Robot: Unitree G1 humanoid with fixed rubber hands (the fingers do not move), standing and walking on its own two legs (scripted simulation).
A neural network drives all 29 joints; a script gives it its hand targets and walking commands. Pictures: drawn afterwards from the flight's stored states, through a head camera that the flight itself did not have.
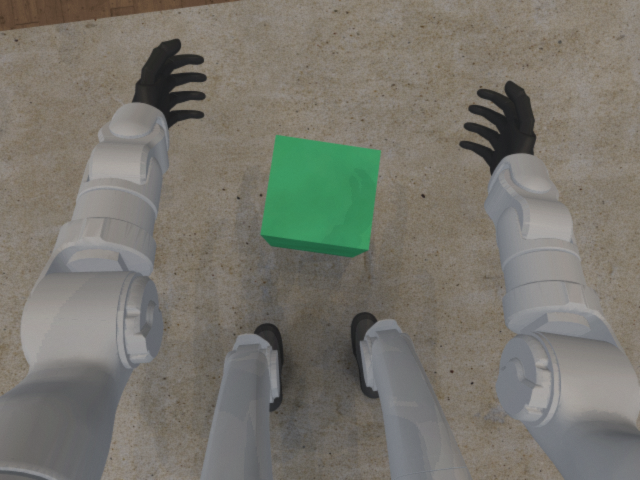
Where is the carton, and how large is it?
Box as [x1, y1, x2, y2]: [260, 135, 380, 257]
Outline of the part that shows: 276,135 260,234 270,245 352,257 367,250 369,243 380,150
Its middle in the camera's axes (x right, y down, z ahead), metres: +0.00 -0.08 +0.88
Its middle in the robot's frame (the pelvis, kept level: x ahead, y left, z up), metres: +0.50 -0.04 -0.52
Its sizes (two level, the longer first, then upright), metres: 0.210 0.200 0.250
